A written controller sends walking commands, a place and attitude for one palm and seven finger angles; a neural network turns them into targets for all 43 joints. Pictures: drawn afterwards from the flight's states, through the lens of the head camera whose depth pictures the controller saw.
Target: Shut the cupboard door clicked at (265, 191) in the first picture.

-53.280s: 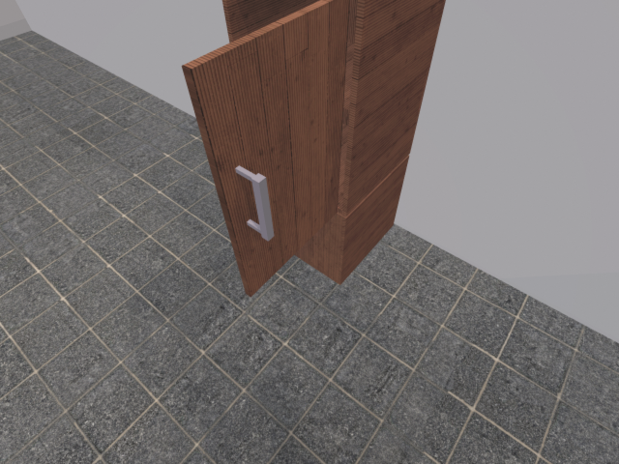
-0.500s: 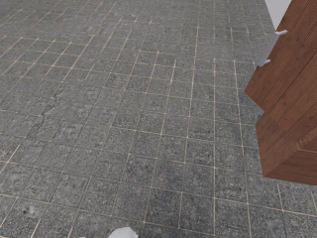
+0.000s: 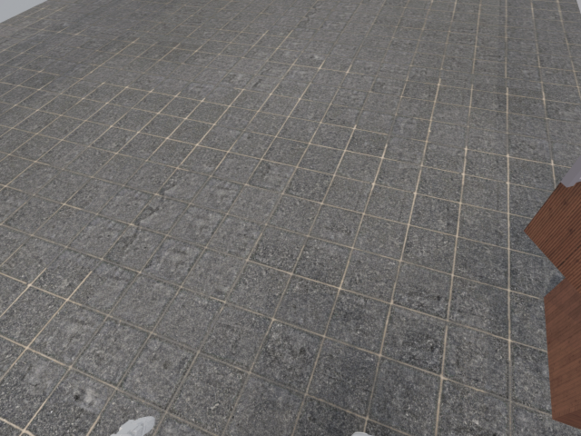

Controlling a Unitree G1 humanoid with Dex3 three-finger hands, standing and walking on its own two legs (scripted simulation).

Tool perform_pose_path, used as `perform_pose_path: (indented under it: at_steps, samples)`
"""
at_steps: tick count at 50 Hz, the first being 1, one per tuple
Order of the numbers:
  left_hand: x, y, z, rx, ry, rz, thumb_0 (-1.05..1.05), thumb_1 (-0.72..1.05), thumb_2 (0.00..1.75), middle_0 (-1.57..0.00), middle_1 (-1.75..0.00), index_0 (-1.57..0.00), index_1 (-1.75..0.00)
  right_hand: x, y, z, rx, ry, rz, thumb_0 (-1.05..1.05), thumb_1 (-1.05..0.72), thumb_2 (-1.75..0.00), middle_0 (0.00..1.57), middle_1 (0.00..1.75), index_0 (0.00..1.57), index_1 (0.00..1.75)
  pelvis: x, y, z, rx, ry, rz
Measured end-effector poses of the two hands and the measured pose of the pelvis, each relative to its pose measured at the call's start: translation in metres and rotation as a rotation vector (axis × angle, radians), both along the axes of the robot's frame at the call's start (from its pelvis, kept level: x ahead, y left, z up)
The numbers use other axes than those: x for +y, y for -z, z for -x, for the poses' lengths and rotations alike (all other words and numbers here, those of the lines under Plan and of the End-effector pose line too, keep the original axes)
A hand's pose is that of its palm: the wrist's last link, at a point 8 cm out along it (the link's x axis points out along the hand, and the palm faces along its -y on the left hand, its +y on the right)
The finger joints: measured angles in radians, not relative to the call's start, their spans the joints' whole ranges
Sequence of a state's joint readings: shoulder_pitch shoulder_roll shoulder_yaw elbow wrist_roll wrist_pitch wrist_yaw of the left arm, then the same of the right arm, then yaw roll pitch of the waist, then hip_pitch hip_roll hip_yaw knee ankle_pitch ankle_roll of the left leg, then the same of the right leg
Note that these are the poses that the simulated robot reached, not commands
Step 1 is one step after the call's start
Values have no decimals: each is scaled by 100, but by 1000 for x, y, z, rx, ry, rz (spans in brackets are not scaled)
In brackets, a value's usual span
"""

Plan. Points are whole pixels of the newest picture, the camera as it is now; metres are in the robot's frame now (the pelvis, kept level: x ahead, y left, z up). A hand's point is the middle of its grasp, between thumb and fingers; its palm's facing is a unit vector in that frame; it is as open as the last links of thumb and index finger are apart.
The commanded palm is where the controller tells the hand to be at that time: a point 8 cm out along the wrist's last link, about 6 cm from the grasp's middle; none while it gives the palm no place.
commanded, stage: walk to a spot facing it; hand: left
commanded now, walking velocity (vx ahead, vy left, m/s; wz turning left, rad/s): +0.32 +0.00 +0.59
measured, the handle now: out of the picture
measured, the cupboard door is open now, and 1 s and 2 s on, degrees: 37 37 37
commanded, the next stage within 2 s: turn to face it in 0.48 s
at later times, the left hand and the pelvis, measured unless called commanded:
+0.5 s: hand out of the picture +0.04 +0.13 -0.16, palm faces +0.40 -0.90 -0.16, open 7.4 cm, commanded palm none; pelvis +0.16 +0.00 +0.00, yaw +19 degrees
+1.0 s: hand (175, 365) +0.26 +0.23 -0.15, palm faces +0.25 -0.94 -0.22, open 7.4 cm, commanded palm none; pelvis +0.24 +0.03 +0.01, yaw +12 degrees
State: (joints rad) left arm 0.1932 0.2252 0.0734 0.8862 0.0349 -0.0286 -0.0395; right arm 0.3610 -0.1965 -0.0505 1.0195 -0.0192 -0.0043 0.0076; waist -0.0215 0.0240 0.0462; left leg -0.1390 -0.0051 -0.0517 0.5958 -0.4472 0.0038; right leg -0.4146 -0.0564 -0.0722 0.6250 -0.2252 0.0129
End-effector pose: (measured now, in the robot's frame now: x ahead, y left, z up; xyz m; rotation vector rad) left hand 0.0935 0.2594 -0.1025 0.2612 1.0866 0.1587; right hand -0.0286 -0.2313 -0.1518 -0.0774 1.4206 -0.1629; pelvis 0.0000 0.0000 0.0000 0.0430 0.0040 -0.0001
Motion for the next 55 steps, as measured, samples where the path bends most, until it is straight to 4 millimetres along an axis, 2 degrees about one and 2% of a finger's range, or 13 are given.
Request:
perform_pose_path:
  at_steps: [3,8,14,18,22,25,28,34,38,42,47,51,55]
  samples:
    - [-17,-2,-3,-3,-52,6,1,91,90,-20,-30,-20,-30,-16,0,-33,12,-43,0,1,-90,-90,20,30,21,30,-11,-3,-18,-10,-48,6]
    - [-46,-3,12,80,-162,48,1,91,90,-20,-30,-20,-30,-34,-20,-113,-66,-116,15,1,-91,-90,19,30,20,30,-24,-19,-53,-1,-115,5]
    - [-66,4,39,188,-301,91,1,93,90,-20,-30,-20,-30,-31,-33,-214,-145,-235,22,0,-91,-90,19,30,20,30,-30,-23,-95,2,-205,18]
    - [-81,12,58,272,-389,139,1,92,90,-20,-30,-20,-30,-8,-35,-284,-198,-338,12,0,-91,-90,19,30,20,30,-24,-20,-119,-5,-261,30]
    - [-89,21,71,355,-467,187,1,91,90,-20,-30,-20,-30,31,-37,-353,-267,-448,-3,0,-91,-90,19,30,20,30,-12,-13,-142,-11,-308,36]
    - [-82,30,72,400,-510,213,1,91,90,-20,-30,-20,-30,64,-37,-397,-334,-511,-11,0,-91,-90,19,30,20,30,4,-5,-161,-15,-338,31]
    - [-59,46,60,408,-537,217,1,91,90,-20,-30,-20,-30,87,-31,-427,-408,-540,0,0,-91,-90,19,30,20,30,24,11,-177,-17,-362,59]
    - [10,39,-20,206,-524,113,1,91,90,-20,-30,-20,-30,95,-37,-424,-337,-569,46,0,-91,-90,20,30,20,30,35,-1,-189,-22,-388,57]
    - [33,24,-69,101,-477,81,1,91,90,-20,-30,-20,-30,94,-41,-408,-285,-532,45,0,-91,-90,20,30,21,30,38,-11,-200,-19,-377,65]
    - [36,16,-102,87,-421,85,1,91,90,-19,-30,-20,-30,81,-43,-400,-263,-451,54,-1,-93,-90,20,30,21,30,40,-17,-214,-13,-338,71]
    - [23,15,-130,127,-343,97,1,91,90,-20,-30,-20,-30,56,-35,-388,-216,-349,56,0,-92,-90,20,30,21,30,34,-16,-231,-2,-262,65]
    - [9,23,-147,152,-286,87,1,91,90,-20,-30,-20,-30,30,-20,-378,-176,-262,60,0,-91,-90,20,30,21,30,23,-5,-243,17,-195,45]
    - [-1,21,-154,189,-252,90,1,91,90,-20,-30,-20,-30,13,-21,-370,-126,-214,91,0,-91,-90,20,30,20,30,22,-9,-248,23,-163,54]
